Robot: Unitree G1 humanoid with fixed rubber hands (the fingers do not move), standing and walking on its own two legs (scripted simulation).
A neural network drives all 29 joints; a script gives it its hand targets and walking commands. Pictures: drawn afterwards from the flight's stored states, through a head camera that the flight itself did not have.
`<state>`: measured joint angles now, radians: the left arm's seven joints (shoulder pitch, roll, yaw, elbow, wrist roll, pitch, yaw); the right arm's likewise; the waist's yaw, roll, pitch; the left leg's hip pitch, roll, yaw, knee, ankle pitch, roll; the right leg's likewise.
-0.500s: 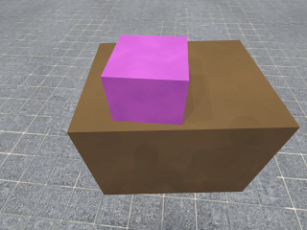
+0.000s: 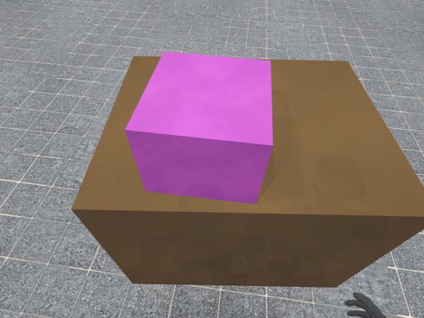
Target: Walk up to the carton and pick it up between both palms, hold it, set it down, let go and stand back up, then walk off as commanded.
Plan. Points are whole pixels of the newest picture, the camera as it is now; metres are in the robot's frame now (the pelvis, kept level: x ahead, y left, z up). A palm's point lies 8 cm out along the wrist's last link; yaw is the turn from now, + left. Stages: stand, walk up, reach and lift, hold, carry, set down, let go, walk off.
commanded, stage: walk up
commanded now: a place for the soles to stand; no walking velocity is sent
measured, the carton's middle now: (208, 125) +0.56 +0.03 +0.02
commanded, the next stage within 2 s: reach and lift in 1.26 s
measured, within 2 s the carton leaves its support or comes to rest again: neither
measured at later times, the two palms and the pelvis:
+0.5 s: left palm (65, 302) +0.17 +0.30 -0.08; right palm out of the picture +0.13 -0.31 -0.08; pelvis +0.04 +0.00 +0.02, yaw -1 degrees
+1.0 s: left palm out of the picture +0.10 +0.31 -0.09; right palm out of the picture +0.09 -0.30 -0.10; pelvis +0.03 +0.01 +0.03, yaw -1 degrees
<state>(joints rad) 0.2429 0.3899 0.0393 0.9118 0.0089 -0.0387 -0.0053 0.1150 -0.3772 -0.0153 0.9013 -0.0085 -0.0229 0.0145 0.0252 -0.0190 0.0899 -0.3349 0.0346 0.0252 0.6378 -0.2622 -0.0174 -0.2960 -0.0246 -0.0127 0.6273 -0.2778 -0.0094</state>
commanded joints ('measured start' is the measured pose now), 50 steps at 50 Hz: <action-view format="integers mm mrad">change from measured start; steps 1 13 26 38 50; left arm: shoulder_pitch -37 -159 -260 -250 -179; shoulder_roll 302 196 184 170 181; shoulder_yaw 66 7 8 6 19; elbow -30 82 162 196 162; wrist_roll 9 -15 -9 0 7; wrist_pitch -25 -11 0 -6 -8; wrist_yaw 18 21 11 1 21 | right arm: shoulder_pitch -28 -127 -119 -105 -72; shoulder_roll -154 -201 -188 -191 -162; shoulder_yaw -43 -33 -21 -28 -41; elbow -50 120 206 203 185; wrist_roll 10 8 0 -1 -15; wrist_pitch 10 -7 -13 -19 12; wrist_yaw -10 -17 -18 -14 -1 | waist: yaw -38 3 -10 -25 -24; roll -44 -17 28 64 20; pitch -93 -223 -162 -137 -99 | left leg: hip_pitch -19 210 206 235 225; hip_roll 1 87 108 105 86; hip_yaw -44 -68 -77 -83 -93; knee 44 -183 -349 -373 -354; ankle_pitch -146 390 260 173 106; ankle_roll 22 41 25 34 32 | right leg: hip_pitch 5 210 215 164 87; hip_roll -274 -102 -110 -106 -89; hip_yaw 385 83 79 111 87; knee -272 -204 -328 -387 -379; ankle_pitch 105 576 292 230 142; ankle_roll -140 -25 -5 -9 -19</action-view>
